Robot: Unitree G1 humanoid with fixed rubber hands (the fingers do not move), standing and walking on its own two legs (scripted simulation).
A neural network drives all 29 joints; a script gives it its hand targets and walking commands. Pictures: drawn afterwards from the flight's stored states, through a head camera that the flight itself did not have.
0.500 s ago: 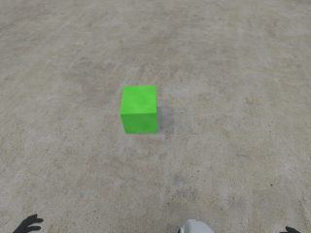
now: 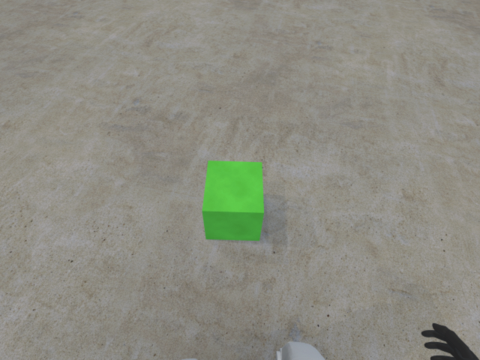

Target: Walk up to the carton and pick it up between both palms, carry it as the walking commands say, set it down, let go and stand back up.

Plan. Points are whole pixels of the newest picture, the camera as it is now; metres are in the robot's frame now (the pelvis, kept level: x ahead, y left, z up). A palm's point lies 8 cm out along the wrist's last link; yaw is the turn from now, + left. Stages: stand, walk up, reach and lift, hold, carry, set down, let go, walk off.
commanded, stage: walk up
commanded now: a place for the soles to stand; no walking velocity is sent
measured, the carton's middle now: (233, 200) +0.84 +0.01 -0.64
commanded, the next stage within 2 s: none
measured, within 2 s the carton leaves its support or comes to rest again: neither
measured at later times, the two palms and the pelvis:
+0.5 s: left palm out of the picture +0.21 +0.45 -0.07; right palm (376, 265) +0.29 -0.26 -0.08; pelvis +0.17 +0.08 -0.02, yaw -2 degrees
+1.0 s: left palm (32, 223) +0.40 +0.45 -0.09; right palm (340, 239) +0.36 -0.21 -0.10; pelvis +0.28 +0.12 -0.02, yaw -4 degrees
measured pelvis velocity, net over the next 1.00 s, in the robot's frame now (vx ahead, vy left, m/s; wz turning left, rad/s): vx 0.28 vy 0.12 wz -0.07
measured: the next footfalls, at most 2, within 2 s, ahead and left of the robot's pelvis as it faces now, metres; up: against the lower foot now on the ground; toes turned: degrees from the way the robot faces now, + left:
right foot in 0.14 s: +0.17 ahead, -0.11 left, +0.00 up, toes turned -6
left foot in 0.44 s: +0.36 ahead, +0.23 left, +0.00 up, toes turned -1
